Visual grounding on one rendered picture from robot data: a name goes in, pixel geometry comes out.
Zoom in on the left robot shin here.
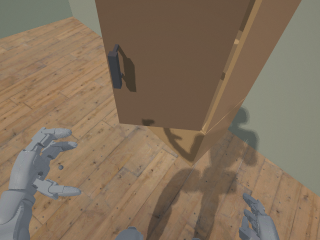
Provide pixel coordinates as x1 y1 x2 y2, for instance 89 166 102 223
127 226 137 230

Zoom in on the robot left forearm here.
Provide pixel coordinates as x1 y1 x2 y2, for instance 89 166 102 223
0 189 36 240

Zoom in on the cupboard door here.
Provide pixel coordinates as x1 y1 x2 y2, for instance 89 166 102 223
95 0 250 131

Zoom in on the handle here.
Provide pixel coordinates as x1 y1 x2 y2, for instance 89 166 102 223
107 44 123 89

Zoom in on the robot right hand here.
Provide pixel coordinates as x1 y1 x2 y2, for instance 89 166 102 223
239 193 280 240

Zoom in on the robot left hand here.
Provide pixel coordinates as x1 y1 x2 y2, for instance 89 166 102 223
8 127 82 200

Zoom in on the robot left thigh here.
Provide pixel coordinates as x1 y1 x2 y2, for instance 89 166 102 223
115 229 144 240

